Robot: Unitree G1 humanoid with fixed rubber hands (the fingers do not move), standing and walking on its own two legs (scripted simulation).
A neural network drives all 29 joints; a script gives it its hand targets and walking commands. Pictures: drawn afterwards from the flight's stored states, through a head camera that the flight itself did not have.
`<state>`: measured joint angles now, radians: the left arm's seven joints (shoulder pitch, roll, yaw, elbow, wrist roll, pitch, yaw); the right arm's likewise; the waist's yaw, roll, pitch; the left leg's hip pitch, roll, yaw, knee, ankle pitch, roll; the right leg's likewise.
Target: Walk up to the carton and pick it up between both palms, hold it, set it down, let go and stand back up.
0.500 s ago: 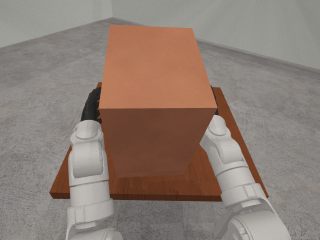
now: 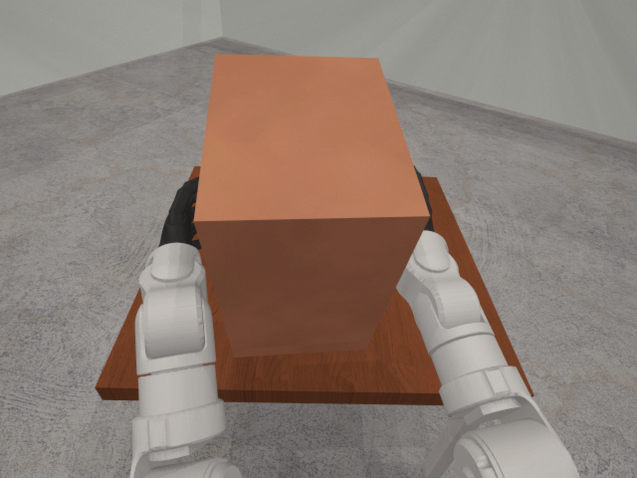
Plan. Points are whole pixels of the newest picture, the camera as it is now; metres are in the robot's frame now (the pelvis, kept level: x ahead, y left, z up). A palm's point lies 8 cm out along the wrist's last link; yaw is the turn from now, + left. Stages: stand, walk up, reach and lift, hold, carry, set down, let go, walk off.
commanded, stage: hold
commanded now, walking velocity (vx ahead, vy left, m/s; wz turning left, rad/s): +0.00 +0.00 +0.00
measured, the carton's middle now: (300, 220) +0.37 +0.00 +0.18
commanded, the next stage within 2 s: none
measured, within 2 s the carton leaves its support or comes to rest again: neither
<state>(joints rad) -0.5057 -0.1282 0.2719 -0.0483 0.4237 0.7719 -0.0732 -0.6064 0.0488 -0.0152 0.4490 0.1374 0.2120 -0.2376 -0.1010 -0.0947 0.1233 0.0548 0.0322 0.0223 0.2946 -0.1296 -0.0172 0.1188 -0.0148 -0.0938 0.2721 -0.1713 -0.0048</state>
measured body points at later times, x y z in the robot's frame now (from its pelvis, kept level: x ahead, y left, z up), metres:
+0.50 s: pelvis +0.00 +0.00 +0.00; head -0.04 +0.03 +0.45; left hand +0.36 +0.14 +0.17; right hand +0.36 -0.14 +0.18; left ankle +0.04 +0.13 -0.75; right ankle +0.01 -0.11 -0.75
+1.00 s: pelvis +0.00 +0.00 +0.00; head -0.04 +0.03 +0.45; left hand +0.35 +0.14 +0.17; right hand +0.36 -0.13 +0.18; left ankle +0.04 +0.13 -0.75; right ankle +0.01 -0.11 -0.75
